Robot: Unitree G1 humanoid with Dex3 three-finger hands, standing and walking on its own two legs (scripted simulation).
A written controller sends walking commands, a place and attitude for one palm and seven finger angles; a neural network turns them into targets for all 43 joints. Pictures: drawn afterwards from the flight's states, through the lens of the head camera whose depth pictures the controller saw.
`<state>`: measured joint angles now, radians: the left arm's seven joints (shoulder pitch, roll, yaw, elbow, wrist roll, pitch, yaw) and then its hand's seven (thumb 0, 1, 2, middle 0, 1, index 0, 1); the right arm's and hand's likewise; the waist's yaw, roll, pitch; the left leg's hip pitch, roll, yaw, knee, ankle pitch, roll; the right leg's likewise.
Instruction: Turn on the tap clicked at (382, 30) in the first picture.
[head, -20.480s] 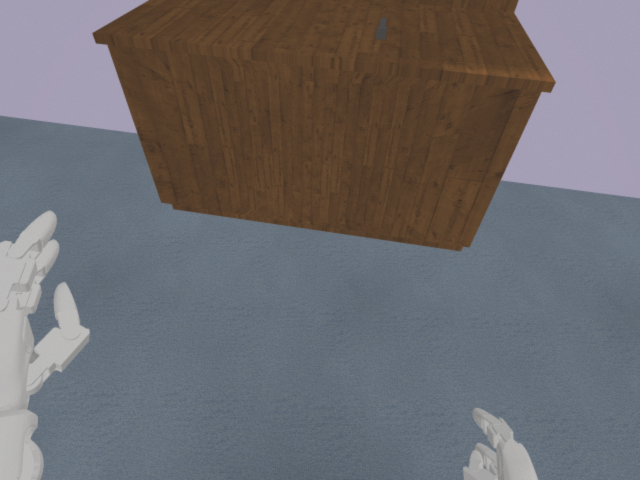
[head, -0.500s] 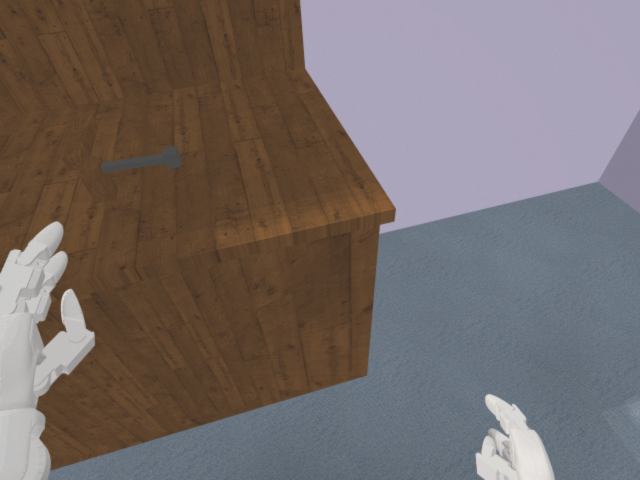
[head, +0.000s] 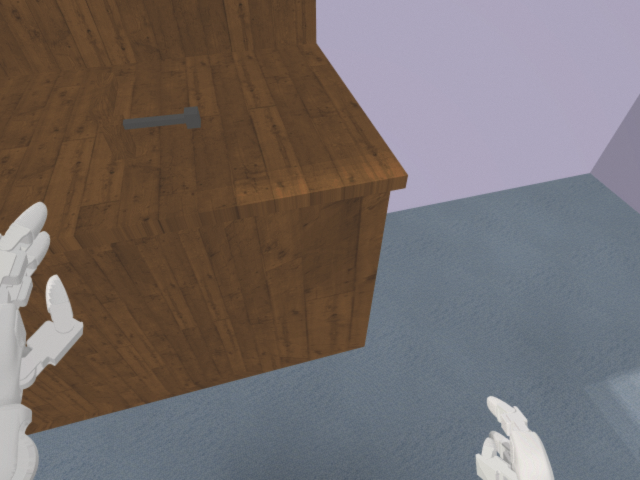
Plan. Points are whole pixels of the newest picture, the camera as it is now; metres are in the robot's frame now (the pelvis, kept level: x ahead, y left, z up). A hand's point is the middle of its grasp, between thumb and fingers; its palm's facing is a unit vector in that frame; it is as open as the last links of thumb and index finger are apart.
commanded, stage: step back with the hand held close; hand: left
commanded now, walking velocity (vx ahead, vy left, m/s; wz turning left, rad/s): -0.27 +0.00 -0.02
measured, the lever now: (192, 117) +0.68 +0.28 +0.11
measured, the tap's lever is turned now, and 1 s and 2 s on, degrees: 86 86 86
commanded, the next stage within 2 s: stop stepping back and stand still in 0.54 s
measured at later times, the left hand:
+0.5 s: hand out of the picture +0.07 +0.26 +0.18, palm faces +0.52 -0.79 -0.33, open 7.4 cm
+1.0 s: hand out of the picture -0.05 +0.24 +0.19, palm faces +0.43 -0.84 -0.34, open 7.4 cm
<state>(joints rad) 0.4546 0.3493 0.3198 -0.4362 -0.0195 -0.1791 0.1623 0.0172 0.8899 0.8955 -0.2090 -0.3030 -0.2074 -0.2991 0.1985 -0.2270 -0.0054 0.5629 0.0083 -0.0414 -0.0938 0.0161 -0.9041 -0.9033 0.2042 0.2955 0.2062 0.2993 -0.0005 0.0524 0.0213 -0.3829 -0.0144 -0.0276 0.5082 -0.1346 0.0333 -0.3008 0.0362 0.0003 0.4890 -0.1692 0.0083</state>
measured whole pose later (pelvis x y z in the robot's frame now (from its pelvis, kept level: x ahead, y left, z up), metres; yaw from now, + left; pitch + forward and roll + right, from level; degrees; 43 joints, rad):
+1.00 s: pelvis -0.26 +0.00 +0.01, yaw -1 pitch -1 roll +1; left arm 0.45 0.35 0.31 -0.50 -0.05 -0.11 0.17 0.02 0.89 0.90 -0.21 -0.30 -0.21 -0.30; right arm 0.23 -0.20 0.00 0.65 0.00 -0.07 -0.06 0.01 -0.90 -0.90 0.21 0.30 0.21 0.30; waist 0.02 -0.01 -0.02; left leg -0.52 0.03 0.05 0.87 -0.35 -0.02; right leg -0.19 0.05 -0.03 0.49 -0.28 -0.09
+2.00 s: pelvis -0.26 +0.03 +0.01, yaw -1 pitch -1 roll -1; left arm 0.48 0.35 0.32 -0.49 -0.06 -0.14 0.16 0.02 0.89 0.90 -0.21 -0.30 -0.21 -0.30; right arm 0.17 -0.21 0.01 0.57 0.01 -0.08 -0.07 0.01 -0.90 -0.90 0.20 0.30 0.21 0.30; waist 0.01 0.01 0.02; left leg -0.23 0.02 0.04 0.49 -0.25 0.01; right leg -0.18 0.04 -0.04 0.44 -0.25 -0.03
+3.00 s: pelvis -0.28 +0.04 +0.01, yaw -1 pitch +0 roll -1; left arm 0.47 0.33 0.30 -0.44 -0.05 -0.13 0.17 0.02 0.89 0.90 -0.21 -0.30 -0.21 -0.30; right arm 0.19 -0.21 0.01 0.61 0.00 -0.08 -0.08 0.02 -0.90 -0.90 0.20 0.30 0.21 0.30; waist 0.01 0.03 0.01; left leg -0.25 0.01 0.04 0.45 -0.20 0.02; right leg -0.19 0.03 -0.05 0.39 -0.19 -0.02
